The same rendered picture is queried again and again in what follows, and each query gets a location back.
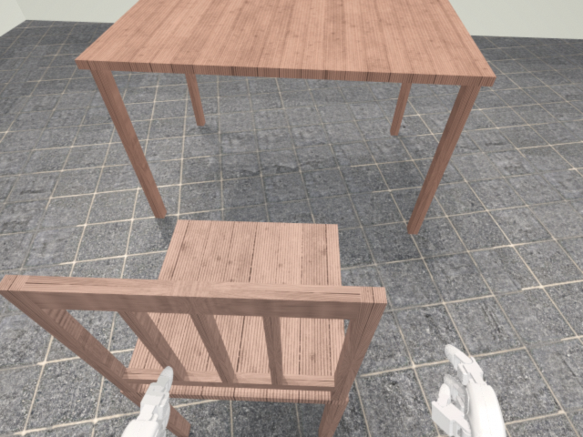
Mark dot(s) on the robot right hand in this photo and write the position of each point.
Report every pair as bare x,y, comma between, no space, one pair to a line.
476,412

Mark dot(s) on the robot left hand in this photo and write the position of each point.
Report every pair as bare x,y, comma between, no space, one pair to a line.
154,409

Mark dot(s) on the table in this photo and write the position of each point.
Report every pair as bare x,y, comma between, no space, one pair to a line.
397,41

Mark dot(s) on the chair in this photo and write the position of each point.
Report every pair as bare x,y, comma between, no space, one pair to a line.
241,311

